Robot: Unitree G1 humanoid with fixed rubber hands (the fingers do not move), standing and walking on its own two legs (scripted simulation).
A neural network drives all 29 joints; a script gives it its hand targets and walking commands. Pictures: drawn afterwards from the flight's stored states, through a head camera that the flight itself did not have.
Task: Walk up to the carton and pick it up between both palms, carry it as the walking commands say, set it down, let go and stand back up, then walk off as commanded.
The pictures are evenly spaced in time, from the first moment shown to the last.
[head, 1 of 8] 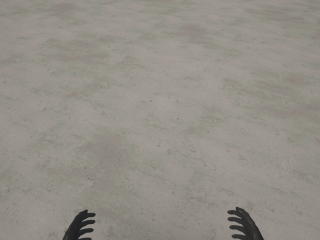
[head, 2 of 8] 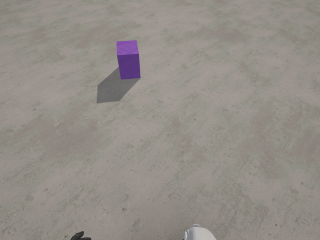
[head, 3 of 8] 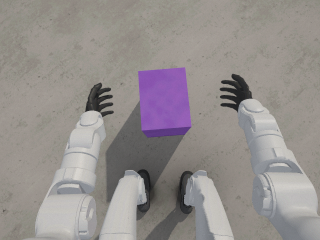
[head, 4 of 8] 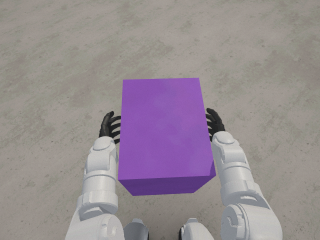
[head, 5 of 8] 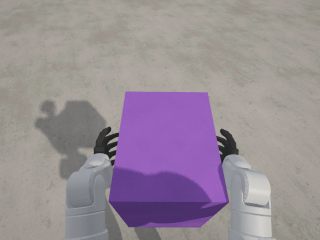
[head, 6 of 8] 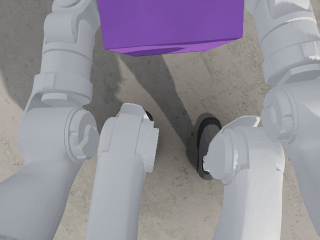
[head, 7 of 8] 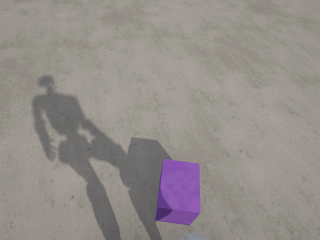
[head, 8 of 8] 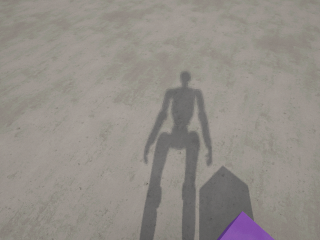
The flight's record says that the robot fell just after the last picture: no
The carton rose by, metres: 0.68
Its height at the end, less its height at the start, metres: +0.00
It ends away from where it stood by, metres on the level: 0.88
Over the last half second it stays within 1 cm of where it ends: yes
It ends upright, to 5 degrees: yes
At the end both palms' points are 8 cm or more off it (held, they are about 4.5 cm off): yes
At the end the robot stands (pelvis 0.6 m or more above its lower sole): yes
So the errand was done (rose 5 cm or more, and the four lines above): yes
